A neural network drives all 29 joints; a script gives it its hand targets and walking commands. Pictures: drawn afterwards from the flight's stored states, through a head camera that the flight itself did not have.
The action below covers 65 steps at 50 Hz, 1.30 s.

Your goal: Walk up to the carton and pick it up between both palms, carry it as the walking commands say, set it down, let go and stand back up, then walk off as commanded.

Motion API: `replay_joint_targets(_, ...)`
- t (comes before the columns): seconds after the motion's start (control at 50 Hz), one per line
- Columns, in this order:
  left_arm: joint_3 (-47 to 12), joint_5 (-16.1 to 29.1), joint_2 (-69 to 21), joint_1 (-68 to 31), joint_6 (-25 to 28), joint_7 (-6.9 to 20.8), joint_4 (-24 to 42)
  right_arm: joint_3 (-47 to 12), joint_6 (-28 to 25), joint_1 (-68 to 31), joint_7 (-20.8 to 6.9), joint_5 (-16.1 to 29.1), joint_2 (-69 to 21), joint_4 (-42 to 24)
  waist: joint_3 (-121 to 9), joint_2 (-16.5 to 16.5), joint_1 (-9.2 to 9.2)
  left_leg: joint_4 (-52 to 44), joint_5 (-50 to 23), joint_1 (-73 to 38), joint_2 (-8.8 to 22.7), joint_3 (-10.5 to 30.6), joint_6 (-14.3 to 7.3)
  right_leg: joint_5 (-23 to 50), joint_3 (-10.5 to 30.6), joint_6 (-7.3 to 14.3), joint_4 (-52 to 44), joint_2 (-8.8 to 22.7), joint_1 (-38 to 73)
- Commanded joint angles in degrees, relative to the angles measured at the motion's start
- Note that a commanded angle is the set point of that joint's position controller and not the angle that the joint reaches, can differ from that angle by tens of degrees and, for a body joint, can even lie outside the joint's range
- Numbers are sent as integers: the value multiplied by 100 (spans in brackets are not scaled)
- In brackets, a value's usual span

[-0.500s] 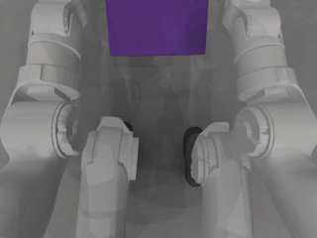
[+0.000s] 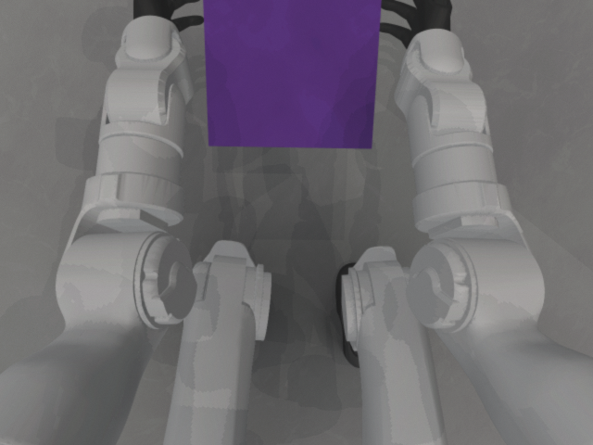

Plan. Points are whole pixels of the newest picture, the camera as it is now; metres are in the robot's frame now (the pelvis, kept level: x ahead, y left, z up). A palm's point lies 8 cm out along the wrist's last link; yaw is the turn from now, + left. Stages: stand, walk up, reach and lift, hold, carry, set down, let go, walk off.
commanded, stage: reach and lift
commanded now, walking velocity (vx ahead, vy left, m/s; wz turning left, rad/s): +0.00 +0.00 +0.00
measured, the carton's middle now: (290, 35) +0.57 +0.04 -0.20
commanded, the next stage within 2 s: none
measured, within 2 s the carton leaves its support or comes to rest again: neither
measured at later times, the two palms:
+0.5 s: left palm (131, 17) +0.52 +0.17 -0.04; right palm (454, 28) +0.53 -0.10 -0.04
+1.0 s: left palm (90, 4) +0.49 +0.16 +0.03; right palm (517, 12) +0.51 -0.10 +0.03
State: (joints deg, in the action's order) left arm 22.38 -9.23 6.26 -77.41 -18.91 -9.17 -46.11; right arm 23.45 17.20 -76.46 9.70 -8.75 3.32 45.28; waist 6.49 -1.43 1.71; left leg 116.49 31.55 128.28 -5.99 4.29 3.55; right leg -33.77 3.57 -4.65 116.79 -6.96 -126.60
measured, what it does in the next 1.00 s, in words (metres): rises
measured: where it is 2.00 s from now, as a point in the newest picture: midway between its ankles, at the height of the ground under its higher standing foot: (293, 327)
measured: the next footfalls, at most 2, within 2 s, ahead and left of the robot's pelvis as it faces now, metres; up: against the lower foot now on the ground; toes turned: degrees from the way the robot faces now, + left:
none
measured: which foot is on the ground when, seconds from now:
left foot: down 0.00-1.00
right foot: down 0.00-1.00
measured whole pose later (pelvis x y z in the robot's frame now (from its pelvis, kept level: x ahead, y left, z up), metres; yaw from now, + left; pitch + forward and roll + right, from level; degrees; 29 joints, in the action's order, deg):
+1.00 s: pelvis +0.00 +0.00 +0.10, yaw +1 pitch +43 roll -1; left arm 26.9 -14.9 -2.1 -63.6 -20.9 -11.5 -41.3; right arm 26.3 19.6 -64.0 10.5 -13.9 -3.2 42.4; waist -6.6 -1.0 1.2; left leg 97.3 27.5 112.3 -7.0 6.0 3.7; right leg -29.6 5.4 -4.3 97.7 -7.7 -110.9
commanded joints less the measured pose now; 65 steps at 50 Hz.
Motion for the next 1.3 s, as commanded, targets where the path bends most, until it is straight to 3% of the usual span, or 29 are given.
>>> replay_joint_targets(0.0,-2386,749,-5669,-3512,176,2041,219,-2507,-98,-3716,-1687,666,-5510,-156,-7035,135,103,-1080,-2077,-3910,-282,-910,-161,1838,-872,285,-1012,-361,3210)
replay_joint_targets(0.18,-2335,661,-5807,-3535,42,2060,385,-2461,32,-3712,-1733,648,-5736,-115,-7365,76,143,-1491,-1817,-4225,-288,-944,-122,1591,-931,275,-1413,-405,3438)
replay_joint_targets(0.46,-2420,572,-6157,-2989,-11,2149,323,-2614,71,-3193,-1739,533,-6124,-334,-7669,106,114,-1937,-2097,-4429,-354,-955,-120,1985,-798,236,-1957,-410,4060)
replay_joint_targets(0.78,-2390,424,-6483,-2546,-25,2005,270,-2542,74,-2745,-1861,449,-6291,-91,-7458,166,62,-2564,-1929,-5150,-373,-858,-65,1692,-847,255,-2536,-428,4074)
replay_joint_targets(1.28,-2314,296,-6843,-1882,20,1993,73,-2516,48,-2049,-1875,302,-6703,72,-7185,80,18,-3465,-1756,-5877,-414,-790,-108,1658,-676,233,-3528,-377,5150)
